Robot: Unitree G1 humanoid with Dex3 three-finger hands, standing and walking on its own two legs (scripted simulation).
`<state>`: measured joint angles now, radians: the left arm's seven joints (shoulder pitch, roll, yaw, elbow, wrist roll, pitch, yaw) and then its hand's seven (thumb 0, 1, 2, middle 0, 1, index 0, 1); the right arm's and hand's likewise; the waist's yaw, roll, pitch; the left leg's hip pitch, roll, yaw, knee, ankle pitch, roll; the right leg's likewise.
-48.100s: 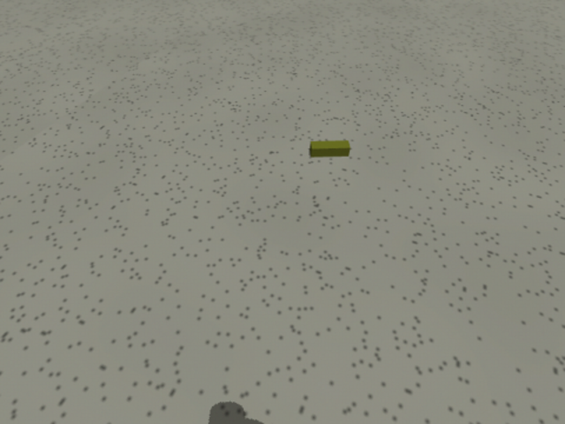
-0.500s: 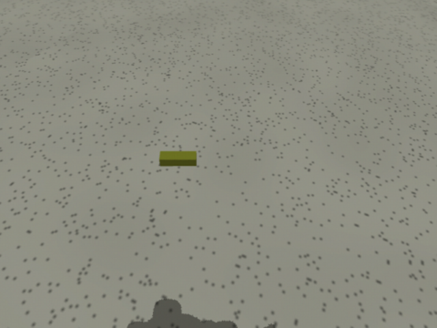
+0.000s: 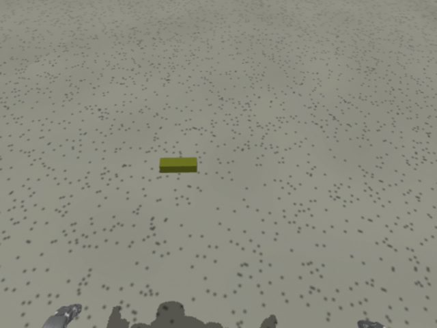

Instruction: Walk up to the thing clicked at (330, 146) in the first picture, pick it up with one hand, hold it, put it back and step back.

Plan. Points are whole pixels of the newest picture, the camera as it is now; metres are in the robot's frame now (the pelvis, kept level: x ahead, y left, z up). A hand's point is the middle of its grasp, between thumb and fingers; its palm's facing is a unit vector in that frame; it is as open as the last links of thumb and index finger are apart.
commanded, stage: step back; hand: left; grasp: from above
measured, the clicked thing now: (178, 165) +1.04 +0.20 -0.74
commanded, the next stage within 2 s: stand in 0.12 s
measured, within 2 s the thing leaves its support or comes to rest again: neither
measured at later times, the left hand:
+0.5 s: hand out of the picture +0.04 +0.25 -0.14, palm faces -0.01 -0.94 -0.34, open 7.4 cm
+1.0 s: hand out of the picture +0.04 +0.24 -0.14, palm faces -0.02 -0.94 -0.34, open 7.4 cm
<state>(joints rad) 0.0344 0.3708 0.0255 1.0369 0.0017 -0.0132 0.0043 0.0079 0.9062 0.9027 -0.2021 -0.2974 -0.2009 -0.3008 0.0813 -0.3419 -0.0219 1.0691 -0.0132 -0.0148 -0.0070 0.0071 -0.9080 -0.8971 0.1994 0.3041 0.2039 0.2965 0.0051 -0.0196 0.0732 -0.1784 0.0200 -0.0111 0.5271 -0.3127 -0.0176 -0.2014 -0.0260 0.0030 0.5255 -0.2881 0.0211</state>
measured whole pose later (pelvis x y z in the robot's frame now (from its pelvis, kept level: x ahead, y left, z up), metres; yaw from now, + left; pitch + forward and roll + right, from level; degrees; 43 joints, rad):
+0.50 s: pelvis -0.02 -0.01 +0.01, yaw +0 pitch -3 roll +0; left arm 0.10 0.35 0.00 1.16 0.01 -0.01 -0.01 0.01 0.91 0.90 -0.20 -0.30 -0.20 -0.30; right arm 0.08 -0.34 0.00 1.13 -0.01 -0.01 0.02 0.01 -0.91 -0.90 0.20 0.30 0.20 0.30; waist 0.01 0.01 0.07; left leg -0.10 0.02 -0.02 0.33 -0.17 -0.03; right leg -0.13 -0.02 -0.01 0.34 -0.16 0.02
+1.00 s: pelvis -0.02 -0.01 +0.01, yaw +0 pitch -2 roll +0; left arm 0.11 0.36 -0.01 1.14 0.00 -0.02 -0.01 0.01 0.91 0.90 -0.20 -0.30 -0.20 -0.30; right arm 0.13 -0.35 0.01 1.14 -0.01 -0.01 0.01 0.01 -0.91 -0.90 0.20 0.30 0.20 0.30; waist 0.00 0.00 0.06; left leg -0.12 0.03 -0.02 0.34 -0.18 -0.04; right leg -0.14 -0.01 -0.01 0.34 -0.15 0.01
